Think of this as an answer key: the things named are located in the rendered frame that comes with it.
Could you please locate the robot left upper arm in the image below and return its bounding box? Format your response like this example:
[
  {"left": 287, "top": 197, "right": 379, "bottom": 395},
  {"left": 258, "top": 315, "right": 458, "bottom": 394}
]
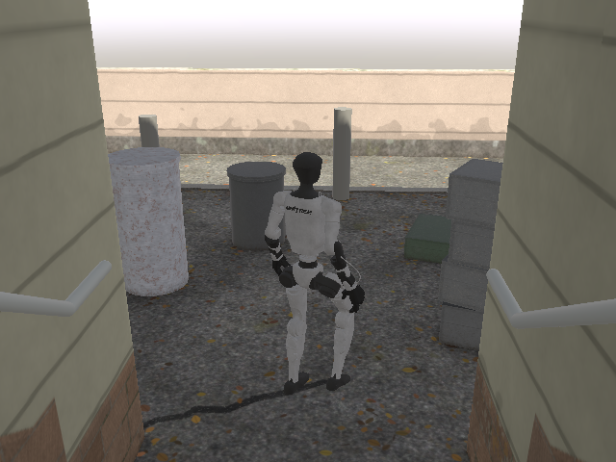
[{"left": 265, "top": 191, "right": 291, "bottom": 240}]

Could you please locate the left robot forearm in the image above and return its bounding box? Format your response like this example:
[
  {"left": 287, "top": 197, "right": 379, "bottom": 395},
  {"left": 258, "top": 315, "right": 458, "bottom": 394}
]
[{"left": 265, "top": 235, "right": 283, "bottom": 261}]

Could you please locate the robot right upper arm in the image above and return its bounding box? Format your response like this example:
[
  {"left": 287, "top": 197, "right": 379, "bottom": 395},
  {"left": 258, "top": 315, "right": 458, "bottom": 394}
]
[{"left": 321, "top": 196, "right": 342, "bottom": 255}]

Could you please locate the right robot forearm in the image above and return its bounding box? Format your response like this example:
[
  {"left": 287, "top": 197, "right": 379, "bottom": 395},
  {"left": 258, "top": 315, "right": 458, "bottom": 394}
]
[{"left": 330, "top": 241, "right": 357, "bottom": 291}]

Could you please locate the left robot shin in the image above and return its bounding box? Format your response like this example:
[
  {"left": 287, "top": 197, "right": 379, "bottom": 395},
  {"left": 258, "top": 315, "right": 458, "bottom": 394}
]
[{"left": 286, "top": 319, "right": 306, "bottom": 383}]

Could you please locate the robot right hand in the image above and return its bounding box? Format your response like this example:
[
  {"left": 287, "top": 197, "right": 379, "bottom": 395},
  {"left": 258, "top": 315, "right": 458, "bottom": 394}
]
[{"left": 342, "top": 285, "right": 365, "bottom": 313}]

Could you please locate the robot left hand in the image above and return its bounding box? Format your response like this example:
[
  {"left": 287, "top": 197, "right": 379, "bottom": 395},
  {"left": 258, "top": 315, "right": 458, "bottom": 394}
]
[{"left": 272, "top": 255, "right": 290, "bottom": 276}]

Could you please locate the robot torso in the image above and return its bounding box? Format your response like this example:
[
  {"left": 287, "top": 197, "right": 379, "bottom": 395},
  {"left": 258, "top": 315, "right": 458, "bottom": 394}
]
[{"left": 284, "top": 188, "right": 326, "bottom": 290}]

